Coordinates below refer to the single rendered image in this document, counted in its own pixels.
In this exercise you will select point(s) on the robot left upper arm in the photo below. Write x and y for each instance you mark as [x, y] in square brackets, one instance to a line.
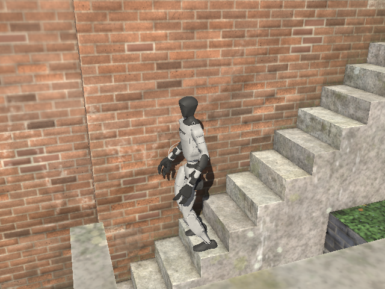
[198, 135]

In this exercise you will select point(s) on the robot left shin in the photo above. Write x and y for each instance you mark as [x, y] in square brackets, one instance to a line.
[195, 225]

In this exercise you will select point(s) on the robot right forearm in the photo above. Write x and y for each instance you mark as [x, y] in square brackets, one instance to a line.
[176, 151]

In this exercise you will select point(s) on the robot right hand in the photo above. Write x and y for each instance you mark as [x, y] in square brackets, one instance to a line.
[167, 163]

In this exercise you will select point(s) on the robot torso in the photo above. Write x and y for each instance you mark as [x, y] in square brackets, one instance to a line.
[189, 148]

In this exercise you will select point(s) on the robot left forearm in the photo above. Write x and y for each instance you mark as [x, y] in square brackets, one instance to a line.
[197, 170]

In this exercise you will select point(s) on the robot left hand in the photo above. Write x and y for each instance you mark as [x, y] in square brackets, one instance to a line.
[185, 191]

